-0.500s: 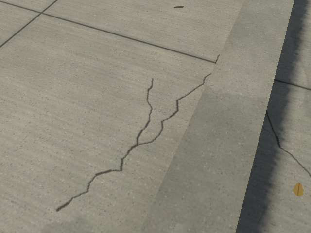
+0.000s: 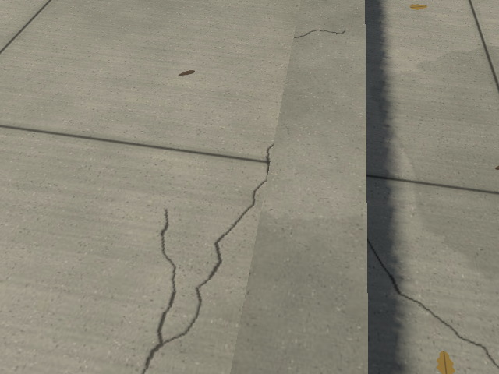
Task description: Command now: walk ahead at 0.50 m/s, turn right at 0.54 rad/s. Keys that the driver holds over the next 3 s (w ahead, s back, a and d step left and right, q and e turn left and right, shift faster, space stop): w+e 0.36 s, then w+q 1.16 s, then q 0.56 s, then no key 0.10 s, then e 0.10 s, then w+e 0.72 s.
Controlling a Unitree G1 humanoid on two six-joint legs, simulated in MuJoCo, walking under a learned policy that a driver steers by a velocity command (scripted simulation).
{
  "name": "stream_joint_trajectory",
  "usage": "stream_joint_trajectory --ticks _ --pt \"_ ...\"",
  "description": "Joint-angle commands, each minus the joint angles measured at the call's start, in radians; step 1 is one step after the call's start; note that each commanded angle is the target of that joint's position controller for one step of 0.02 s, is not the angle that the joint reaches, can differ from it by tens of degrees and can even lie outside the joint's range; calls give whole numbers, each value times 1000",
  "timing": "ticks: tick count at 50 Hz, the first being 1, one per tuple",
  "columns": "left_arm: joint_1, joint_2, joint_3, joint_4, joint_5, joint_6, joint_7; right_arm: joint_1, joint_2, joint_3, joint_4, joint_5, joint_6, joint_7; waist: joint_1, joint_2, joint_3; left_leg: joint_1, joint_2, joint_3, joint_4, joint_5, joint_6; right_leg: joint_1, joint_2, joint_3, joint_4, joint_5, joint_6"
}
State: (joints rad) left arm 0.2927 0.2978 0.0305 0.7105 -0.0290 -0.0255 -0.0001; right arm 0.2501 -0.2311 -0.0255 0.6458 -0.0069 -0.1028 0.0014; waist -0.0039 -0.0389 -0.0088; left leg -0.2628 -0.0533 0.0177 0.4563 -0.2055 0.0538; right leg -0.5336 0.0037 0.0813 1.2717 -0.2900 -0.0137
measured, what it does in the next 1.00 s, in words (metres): walks ahead: right foot, then left foot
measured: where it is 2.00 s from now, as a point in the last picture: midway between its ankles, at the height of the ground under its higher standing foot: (285, 237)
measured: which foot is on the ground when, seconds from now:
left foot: down 0.00-0.38, up 0.40-0.98, down 1.00-1.00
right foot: up 0.00-0.36, down 0.38-0.98, up 1.00-1.00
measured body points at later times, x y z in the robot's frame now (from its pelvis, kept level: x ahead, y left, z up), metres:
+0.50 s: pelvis +0.25 -0.11 -0.01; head +0.29 -0.12 +0.43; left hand +0.50 +0.08 -0.10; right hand +0.25 -0.39 -0.13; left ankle +0.17 +0.07 -0.64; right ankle +0.31 -0.18 -0.74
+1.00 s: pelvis +0.54 -0.14 -0.02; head +0.56 -0.15 +0.42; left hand +0.57 +0.14 -0.15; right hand +0.74 -0.37 -0.10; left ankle +0.67 -0.08 -0.74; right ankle +0.32 -0.18 -0.72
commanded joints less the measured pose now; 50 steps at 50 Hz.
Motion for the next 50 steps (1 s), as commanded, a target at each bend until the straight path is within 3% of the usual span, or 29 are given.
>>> stream_joint_trajectory --ticks 1,4,9,13,14,16,17,18,19,20,21,22,23,24,25,27,29,32,37,42,45,47,48,49,50 --pt "-34 68 20 -92 -1 -8 -10 4 -107 -36 -24 2 -21 12 -4 112 39 158 274 -259 -283 112 144 -237 -88 21 19 88 15" --pt "-95 48 10 -117 5 -4 -16 38 -143 -47 24 5 -17 14 -19 110 41 202 273 -139 -291 280 141 -279 -97 4 -85 160 25" --pt "-273 6 -16 -174 8 -22 -44 62 -209 -52 71 16 -1 10 -78 110 70 236 279 -19 -304 260 123 -228 -92 -68 -418 318 5" --pt "-377 16 -19 -221 0 -35 -69 108 -262 -57 108 34 15 14 -104 106 97 354 318 20 -288 255 109 -218 -69 -113 -591 287 -34" --pt "-387 22 -18 -231 1 -36 -73 108 -273 -58 114 37 21 14 -96 111 97 373 324 36 -269 299 99 -198 -58 -125 -622 259 -48" --pt "-349 53 -5 -240 11 -33 -74 94 -304 -63 119 40 33 12 -48 135 59 372 310 96 -157 561 71 -63 -4 -170 -666 169 -93" --pt "-285 91 15 -229 14 -31 -68 87 -318 -67 118 46 39 7 -6 123 17 357 299 130 -41 708 59 50 39 -196 -696 149 -124" --pt "-151 128 38 -194 16 -26 -62 80 -316 -63 108 43 41 0 68 109 -60 303 273 156 129 799 40 248 83 -216 -750 191 -158" --pt "54 176 69 -145 12 -16 -46 93 -290 -48 95 27 32 -8 158 70 -149 54 248 130 376 663 22 609 32 -87 -747 221 -201" --pt "111 267 78 -136 1 -16 -29 197 -133 1 47 -23 17 9 65 -174 -293 -406 90 113 721 -294 -36 1045 -280 401 -758 167 -322" --pt "188 193 62 -126 7 -24 -36 168 -181 8 63 22 -8 23 124 -108 -476 -475 59 -95 824 -335 -32 1048 -363 659 -915 -40 -378" --pt "131 151 50 -114 15 -33 -39 74 -219 -4 39 67 -17 23 129 -99 -315 -558 101 -97 876 -273 -31 950 -344 569 -943 -57 -334" --pt "74 130 42 -112 22 -41 -39 33 -223 0 38 66 -21 20 109 -28 -204 -532 141 -87 874 -207 -29 780 -324 451 -964 24 -304" --pt "3 104 31 -112 27 -49 -39 9 -217 1 41 51 -19 11 70 39 -133 -473 170 -86 844 -145 -31 610 -296 359 -986 131 -281" --pt "-43 86 23 -107 33 -63 -45 31 -223 -7 47 42 -7 4 23 31 -97 -401 191 -99 827 -98 -33 492 -269 290 -1018 244 -275" --pt "-68 59 16 -76 31 -87 -51 89 -196 -8 73 44 26 1 -21 15 -76 -345 204 -115 797 -47 -34 399 -240 191 -1075 274 -257" --pt "-58 66 20 -41 36 -101 -50 85 -180 -13 87 44 48 -5 -24 8 -20 -376 186 -122 777 38 -41 352 -211 88 -1122 299 -228" --pt "-19 67 19 5 43 -103 -33 19 -160 -20 73 40 52 -11 0 -11 44 -474 149 -155 710 190 -51 374 -177 -29 -1143 383 -160" --pt "0 84 12 45 43 -98 -6 -95 -123 -14 34 29 36 7 36 -11 69 -490 115 -109 454 376 -40 467 -168 -131 -1154 501 -82" --pt "75 122 18 108 28 -66 11 -236 -84 5 -43 33 29 45 88 14 126 -601 106 -35 269 295 -18 685 -230 -162 -1121 615 -58" --pt "84 152 21 121 28 -41 19 -289 -69 16 -101 36 24 69 81 3 115 -532 65 67 169 199 17 727 -238 -217 -1017 850 -54" --pt "76 185 28 108 27 -28 32 -241 -99 5 -114 33 29 73 38 -36 48 -393 3 133 166 111 52 722 -243 -242 -879 1156 -58" --pt "59 203 33 97 25 -21 40 -158 -129 -11 -105 37 30 72 -14 -62 7 -292 -20 130 144 75 77 703 -248 -242 -764 1244 -63" --pt "33 223 38 80 29 -15 43 -24 -182 -37 -78 37 31 63 -85 -79 -70 -121 -39 108 101 73 108 656 -243 -239 -592 1257 -71" --pt "-4 220 35 54 31 -21 43 152 -240 -68 -38 32 35 48 -181 -30 -160 178 -4 -1 26 145 148 472 -192 -235 -342 1029 -64"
